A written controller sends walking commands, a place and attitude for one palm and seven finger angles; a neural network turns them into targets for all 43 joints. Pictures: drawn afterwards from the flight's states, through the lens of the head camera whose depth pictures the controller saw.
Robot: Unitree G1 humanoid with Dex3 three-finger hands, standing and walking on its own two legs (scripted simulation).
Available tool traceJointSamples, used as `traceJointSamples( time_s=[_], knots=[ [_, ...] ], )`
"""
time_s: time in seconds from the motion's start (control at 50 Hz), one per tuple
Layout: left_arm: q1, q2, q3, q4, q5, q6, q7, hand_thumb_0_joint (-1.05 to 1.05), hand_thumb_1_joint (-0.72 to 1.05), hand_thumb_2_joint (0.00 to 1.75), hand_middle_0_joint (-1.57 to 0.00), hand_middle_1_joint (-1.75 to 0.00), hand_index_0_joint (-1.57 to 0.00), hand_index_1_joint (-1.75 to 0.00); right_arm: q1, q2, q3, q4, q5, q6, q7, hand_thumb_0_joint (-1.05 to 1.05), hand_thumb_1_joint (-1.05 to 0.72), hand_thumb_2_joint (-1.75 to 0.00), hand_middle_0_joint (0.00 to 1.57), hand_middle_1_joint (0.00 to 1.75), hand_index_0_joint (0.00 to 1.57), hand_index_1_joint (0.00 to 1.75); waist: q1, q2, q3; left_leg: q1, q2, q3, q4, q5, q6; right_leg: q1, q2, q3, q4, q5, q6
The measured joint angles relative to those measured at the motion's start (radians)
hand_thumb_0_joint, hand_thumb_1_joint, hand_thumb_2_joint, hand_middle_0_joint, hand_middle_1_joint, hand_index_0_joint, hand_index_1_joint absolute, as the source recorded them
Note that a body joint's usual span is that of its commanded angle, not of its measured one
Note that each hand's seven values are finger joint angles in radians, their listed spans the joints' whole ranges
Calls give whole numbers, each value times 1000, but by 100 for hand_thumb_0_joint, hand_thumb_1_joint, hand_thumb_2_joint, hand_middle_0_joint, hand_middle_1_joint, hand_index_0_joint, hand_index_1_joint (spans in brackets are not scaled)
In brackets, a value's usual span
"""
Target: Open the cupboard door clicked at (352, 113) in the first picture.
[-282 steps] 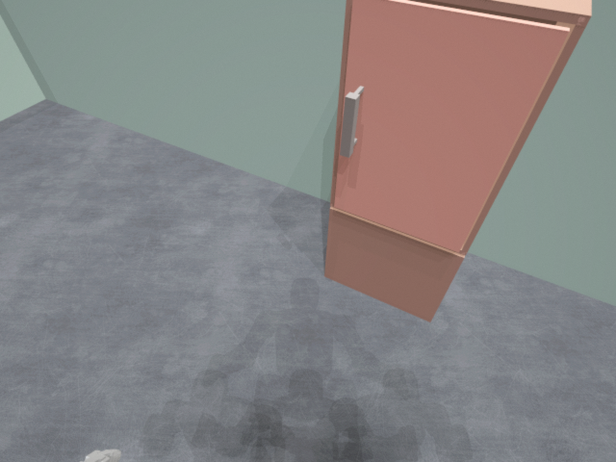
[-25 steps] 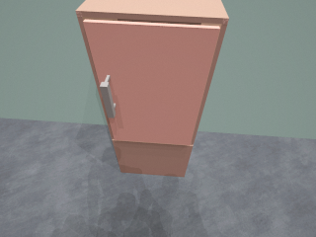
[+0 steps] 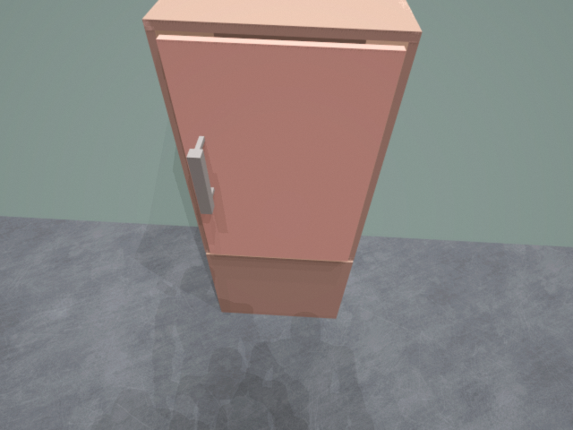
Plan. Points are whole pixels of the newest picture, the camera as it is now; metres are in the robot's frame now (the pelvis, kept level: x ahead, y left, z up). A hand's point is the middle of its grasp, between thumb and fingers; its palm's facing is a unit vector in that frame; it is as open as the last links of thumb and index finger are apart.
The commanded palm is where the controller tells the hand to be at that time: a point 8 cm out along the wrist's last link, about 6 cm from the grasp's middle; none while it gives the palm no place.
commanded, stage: look again from close up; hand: left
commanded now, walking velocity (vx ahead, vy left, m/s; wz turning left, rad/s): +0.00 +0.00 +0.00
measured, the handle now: (204, 176) +0.58 +0.21 -0.02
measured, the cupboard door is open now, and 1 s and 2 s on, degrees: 0 0 0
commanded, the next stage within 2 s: shuffle to correct the standing spot in 0.60 s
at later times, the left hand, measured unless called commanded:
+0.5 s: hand out of the picture +0.00 +0.20 -0.18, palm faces +0.00 -0.97 -0.24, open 7.4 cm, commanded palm none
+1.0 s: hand out of the picture +0.00 +0.19 -0.20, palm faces +0.02 -0.98 -0.17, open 7.4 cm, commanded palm none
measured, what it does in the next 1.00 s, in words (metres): stands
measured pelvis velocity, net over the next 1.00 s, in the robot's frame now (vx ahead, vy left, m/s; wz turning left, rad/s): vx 0.03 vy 0.02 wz -0.02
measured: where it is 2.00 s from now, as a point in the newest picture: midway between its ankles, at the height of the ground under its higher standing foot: outside the picture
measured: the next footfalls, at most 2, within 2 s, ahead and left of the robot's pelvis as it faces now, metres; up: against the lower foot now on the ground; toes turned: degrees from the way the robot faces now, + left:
none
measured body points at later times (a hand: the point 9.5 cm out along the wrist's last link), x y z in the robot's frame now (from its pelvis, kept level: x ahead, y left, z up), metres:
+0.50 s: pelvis -0.02 +0.02 -0.01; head -0.01 +0.01 +0.44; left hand +0.00 +0.26 -0.16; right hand +0.00 -0.21 -0.17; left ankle -0.01 +0.14 -0.74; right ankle -0.05 -0.12 -0.74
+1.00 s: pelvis +0.03 +0.02 -0.02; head +0.04 +0.03 +0.43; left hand +0.00 +0.24 -0.18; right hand +0.03 -0.21 -0.17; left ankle -0.01 +0.14 -0.74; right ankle -0.05 -0.12 -0.74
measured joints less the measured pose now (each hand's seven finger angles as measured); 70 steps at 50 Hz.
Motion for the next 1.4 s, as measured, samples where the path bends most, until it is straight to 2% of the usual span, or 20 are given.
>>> traceJointSamples(
  time_s=[0.1, 0.16, 0.22, 0.3, 0.46, 0.74, 0.92, 1.0, 1.1, 1.26, 1.34, 1.4],
  knots=[
    [3, -2, -2, 4, 0, 1, -1, 0, 91, 89, -20, -30, -20, -30, -2, -1, 0, -1, 1, -2, 1, 0, -92, -90, 20, 30, 20, 30, 1, -2, 1, 0, -3, 2, -3, 3, 3, -1, -3, 2, -3, 4, 3],
    [15, -13, -13, -12, 7, -21, 16, 0, 91, 89, -20, -30, -20, -30, -2, -24, -2, -45, 2, 3, 10, 1, -92, -90, 20, 30, 20, 30, -6, 25, 0, -69, 15, -11, 87, -36, 8, -40, 12, -3, 25, 3, 7],
    [18, -11, -19, -27, 6, -20, 13, 0, 91, 89, -20, -30, -20, -30, 8, -34, -4, -89, -2, -8, 15, 1, -92, -90, 20, 30, 20, 30, -14, 28, 2, -98, 4, -12, 140, -56, 16, -75, -2, -1, 96, -32, 12],
    [16, -3, -18, -43, 7, -6, 9, 1, 91, 89, -20, -30, -20, -30, 15, -37, -1, -112, -5, -2, 12, 1, -92, -90, 20, 30, 20, 30, -10, 35, -7, -104, -8, -8, 175, -75, 27, -88, -16, 5, 145, -57, 21],
    [15, 24, -16, -66, 7, 5, -1, 1, 91, 89, -20, -30, -20, -30, 17, -39, 5, -118, -8, 6, 18, 1, -94, -90, 20, 30, 20, 30, -5, 26, -23, -102, -22, 8, 148, -58, 32, -108, -30, 20, 156, -56, 24],
    [3, 33, -15, -55, 6, 1, -6, 1, 91, 89, -20, -30, -20, -30, -2, -31, 9, -81, -3, -3, 18, 0, -92, -90, 20, 30, 20, 30, 1, 4, -6, -87, -11, 14, 113, -44, 19, -103, -17, 25, 132, -47, 14],
    [47, 17, 0, -55, 12, 1, -22, 0, 91, 89, -20, -30, -20, -30, 30, -31, 0, -82, -11, 5, 29, 0, -91, -90, 20, 30, 20, 30, 5, -3, -25, -110, -2, -1, 213, -131, 21, -99, -13, 13, 188, -116, 9],
    [64, 16, 7, -39, 12, 5, -15, 0, 91, 89, -20, -30, -20, -30, 29, -19, 5, -76, -8, -13, 19, 0, -91, -90, 20, 30, 20, 30, 10, -29, -14, -87, -14, 15, 218, -159, 20, -94, -28, 24, 217, -143, 14],
    [38, 16, 11, -36, 3, 9, 1, 1, 91, 89, -20, -30, -20, -30, 4, -9, 0, -73, 0, -11, -5, 1, -92, -90, 20, 30, 20, 30, 11, -17, 7, -62, -9, 25, 187, -151, 25, -81, -30, 6, 200, -119, 11],
    [-26, 36, 33, -116, 9, 11, 10, 1, 91, 89, -20, -30, -20, -30, -48, -28, -31, -126, -4, 8, -10, 1, -92, -90, 20, 30, 20, 30, 0, 14, 22, -87, 11, 35, 169, -87, 28, -144, -22, -22, 244, -35, 4],
    [-46, 52, 35, -152, 13, 2, 9, 0, 91, 89, -20, -30, -20, -30, -58, -34, -35, -149, -5, 13, -6, 0, -92, -90, 20, 30, 20, 30, -1, 4, 7, -125, 6, 37, 211, -100, 21, -146, -30, -23, 223, -94, -7],
    [-57, 48, 29, -159, 17, 1, 10, 0, 91, 89, -20, -30, -20, -30, -68, -45, -36, -156, -2, 20, -1, 0, -91, -90, 20, 30, 20, 30, 0, 10, 3, -148, 3, 10, 250, -151, 21, -154, -29, -28, 239, -149, 2]
  ],
)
